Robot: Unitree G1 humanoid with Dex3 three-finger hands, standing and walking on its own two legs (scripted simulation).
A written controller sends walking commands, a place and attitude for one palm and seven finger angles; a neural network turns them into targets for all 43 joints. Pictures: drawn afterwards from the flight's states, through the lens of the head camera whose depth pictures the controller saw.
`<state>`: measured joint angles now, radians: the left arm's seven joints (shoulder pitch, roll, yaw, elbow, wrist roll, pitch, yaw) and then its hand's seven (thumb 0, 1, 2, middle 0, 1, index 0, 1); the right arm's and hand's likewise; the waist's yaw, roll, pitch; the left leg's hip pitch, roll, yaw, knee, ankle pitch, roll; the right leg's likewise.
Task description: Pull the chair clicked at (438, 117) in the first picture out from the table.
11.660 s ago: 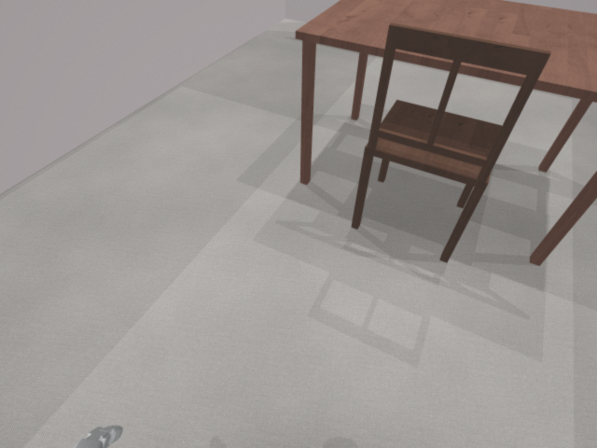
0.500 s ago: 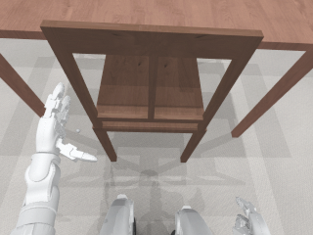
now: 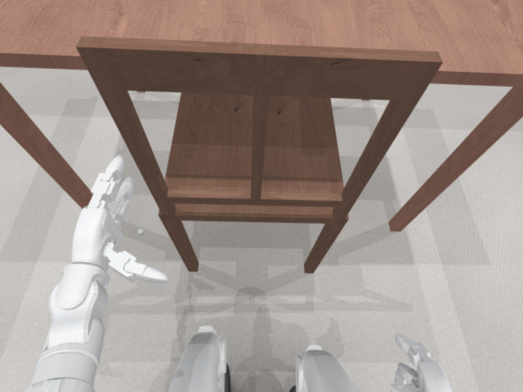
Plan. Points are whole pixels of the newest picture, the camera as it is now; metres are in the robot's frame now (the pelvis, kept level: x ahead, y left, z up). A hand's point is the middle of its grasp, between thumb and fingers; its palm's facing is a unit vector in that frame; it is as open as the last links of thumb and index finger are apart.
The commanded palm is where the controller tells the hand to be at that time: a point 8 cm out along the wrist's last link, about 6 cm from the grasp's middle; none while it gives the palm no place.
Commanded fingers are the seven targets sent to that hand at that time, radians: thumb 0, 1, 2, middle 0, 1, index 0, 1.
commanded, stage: aim the fingers beside a spindle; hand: left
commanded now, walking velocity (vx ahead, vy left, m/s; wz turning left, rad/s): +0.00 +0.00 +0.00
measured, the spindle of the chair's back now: (257, 154) +0.49 +0.02 +0.02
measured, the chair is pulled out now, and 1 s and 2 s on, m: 0.00 0.00 0.00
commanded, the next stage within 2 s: push the fingers through the gap in 1.82 s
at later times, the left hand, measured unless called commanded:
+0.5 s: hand (142, 231) +0.34 +0.18 +0.03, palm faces +0.01 -1.00 -0.05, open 16.9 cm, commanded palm +0.32 +0.24 +0.03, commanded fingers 0.00 -0.50 0.30 -0.06 -0.08 -0.06 -0.08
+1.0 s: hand (132, 221) +0.35 +0.20 +0.03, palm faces +0.04 -1.00 -0.06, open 16.9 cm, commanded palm +0.32 +0.24 +0.02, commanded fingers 0.00 -0.50 0.30 -0.06 -0.08 -0.06 -0.08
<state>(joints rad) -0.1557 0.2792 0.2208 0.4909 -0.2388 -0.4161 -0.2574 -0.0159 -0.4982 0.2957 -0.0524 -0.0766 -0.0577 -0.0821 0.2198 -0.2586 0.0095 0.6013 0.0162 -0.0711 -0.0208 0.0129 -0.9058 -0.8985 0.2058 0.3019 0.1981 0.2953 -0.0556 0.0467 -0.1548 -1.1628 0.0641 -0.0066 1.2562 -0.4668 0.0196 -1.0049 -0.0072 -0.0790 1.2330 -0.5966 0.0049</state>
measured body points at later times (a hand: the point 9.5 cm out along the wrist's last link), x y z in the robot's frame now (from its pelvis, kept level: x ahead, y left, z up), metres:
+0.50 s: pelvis +0.00 +0.00 +0.00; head +0.11 +0.02 +0.43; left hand +0.33 +0.24 +0.03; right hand +0.14 -0.25 -0.10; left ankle +0.06 +0.11 -0.62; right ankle +0.00 -0.13 -0.62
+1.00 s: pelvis +0.00 +0.00 +0.00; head +0.10 +0.01 +0.44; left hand +0.35 +0.26 +0.03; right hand +0.14 -0.25 -0.11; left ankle +0.06 +0.11 -0.62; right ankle +0.00 -0.13 -0.62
